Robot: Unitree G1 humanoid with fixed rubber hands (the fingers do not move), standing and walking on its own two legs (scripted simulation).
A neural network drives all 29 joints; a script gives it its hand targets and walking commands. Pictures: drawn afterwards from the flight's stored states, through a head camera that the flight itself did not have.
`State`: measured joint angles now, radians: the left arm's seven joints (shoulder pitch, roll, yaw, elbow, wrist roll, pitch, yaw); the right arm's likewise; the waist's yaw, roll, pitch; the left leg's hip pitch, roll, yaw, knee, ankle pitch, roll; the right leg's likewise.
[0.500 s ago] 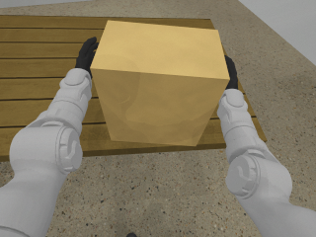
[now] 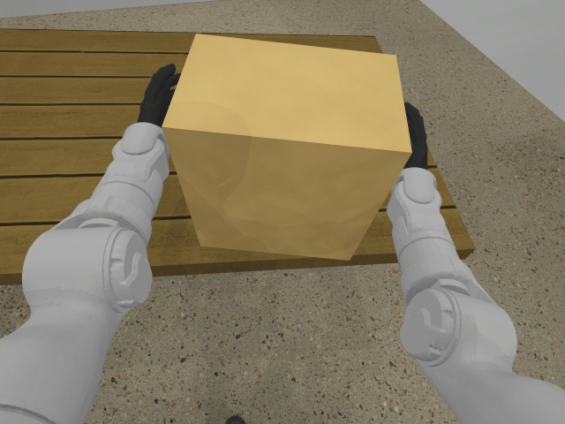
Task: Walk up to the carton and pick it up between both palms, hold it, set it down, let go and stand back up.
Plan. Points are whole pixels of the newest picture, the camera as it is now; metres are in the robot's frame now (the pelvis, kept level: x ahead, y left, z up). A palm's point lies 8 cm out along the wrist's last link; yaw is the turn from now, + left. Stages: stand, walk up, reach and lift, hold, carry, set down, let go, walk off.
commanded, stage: reach and lift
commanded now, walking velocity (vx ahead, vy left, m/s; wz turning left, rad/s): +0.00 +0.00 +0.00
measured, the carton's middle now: (284, 164) +0.47 -0.01 +0.08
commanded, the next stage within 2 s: none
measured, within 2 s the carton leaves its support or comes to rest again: neither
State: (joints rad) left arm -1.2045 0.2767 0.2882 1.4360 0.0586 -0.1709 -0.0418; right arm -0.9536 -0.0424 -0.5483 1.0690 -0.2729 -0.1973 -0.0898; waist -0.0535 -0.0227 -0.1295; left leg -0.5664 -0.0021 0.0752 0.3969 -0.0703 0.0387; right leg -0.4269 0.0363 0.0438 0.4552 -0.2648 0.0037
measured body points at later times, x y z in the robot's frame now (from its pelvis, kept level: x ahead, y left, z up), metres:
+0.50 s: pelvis -0.02 +0.01 +0.00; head +0.02 +0.03 +0.45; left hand +0.47 +0.18 +0.15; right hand +0.43 -0.18 +0.14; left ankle +0.06 +0.09 -0.74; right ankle -0.04 -0.12 -0.74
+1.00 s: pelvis -0.03 +0.00 +0.00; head -0.01 +0.02 +0.45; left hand +0.45 +0.17 +0.19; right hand +0.41 -0.19 +0.16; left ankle +0.06 +0.09 -0.74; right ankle -0.04 -0.12 -0.74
